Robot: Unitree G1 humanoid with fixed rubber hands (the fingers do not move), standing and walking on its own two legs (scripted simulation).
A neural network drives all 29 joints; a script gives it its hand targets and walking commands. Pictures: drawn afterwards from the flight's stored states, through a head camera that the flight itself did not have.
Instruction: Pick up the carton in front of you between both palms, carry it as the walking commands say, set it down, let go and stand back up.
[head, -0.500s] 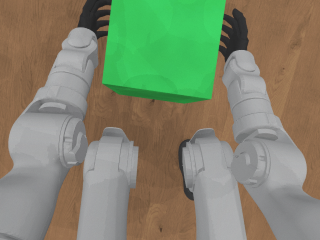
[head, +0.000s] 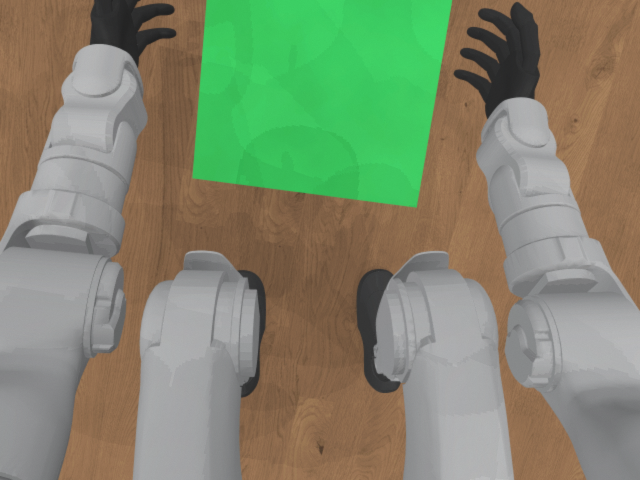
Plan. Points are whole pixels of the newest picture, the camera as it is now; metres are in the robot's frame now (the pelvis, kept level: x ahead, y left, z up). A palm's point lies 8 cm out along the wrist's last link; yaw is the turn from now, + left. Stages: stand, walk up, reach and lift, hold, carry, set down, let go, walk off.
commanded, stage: set down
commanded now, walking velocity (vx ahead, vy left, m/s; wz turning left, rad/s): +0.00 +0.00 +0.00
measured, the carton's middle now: (313, 106) +0.48 +0.02 -0.24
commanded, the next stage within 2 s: let go in 0.94 s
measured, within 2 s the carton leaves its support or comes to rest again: neither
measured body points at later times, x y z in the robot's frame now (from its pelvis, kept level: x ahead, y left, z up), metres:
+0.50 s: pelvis +0.01 +0.00 +0.12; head +0.33 +0.02 +0.45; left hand +0.53 +0.22 +0.00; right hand +0.50 -0.18 +0.00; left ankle +0.11 +0.11 -0.33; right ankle +0.11 -0.12 -0.33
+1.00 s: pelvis +0.04 +0.01 +0.26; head +0.32 +0.03 +0.61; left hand +0.53 +0.22 +0.15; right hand +0.50 -0.18 +0.15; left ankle +0.11 +0.11 -0.33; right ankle +0.11 -0.12 -0.33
